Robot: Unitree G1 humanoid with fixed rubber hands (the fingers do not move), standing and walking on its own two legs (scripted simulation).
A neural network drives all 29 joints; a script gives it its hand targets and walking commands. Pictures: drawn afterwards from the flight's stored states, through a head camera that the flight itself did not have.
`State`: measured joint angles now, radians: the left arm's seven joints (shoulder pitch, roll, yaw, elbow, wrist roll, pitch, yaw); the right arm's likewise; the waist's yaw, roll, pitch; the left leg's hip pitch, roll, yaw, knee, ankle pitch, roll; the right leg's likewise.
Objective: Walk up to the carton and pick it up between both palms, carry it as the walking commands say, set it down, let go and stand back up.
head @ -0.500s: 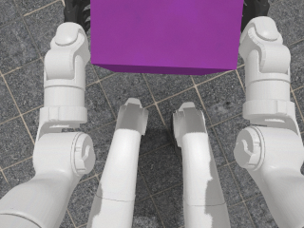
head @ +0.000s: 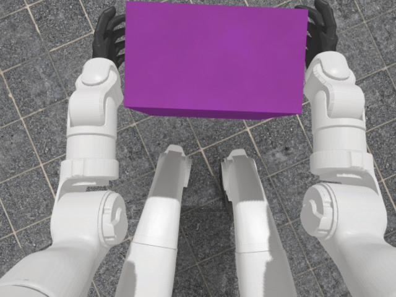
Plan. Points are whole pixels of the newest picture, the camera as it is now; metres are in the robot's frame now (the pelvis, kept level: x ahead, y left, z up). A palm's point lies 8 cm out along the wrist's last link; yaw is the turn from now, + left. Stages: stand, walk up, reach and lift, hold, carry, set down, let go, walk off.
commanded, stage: reach and lift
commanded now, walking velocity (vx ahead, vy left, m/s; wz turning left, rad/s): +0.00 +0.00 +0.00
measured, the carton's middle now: (209, 76) +0.47 +0.01 -0.12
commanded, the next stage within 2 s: none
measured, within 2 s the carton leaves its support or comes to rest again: neither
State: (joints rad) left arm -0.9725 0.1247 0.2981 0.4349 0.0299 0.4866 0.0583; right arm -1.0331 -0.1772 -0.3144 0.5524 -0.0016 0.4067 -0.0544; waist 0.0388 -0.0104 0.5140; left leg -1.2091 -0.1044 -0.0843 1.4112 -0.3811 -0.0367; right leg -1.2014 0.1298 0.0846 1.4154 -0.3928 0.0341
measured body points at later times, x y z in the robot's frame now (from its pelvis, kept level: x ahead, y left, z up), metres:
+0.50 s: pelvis +0.08 +0.00 +0.08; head +0.18 +0.01 +0.52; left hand +0.46 +0.19 +0.06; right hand +0.48 -0.17 +0.07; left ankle +0.16 +0.12 -0.57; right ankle +0.15 -0.11 -0.57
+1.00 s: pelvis +0.16 +0.00 +0.16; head +0.21 -0.01 +0.61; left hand +0.45 +0.18 +0.13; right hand +0.48 -0.17 +0.12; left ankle +0.16 +0.12 -0.57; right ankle +0.15 -0.11 -0.57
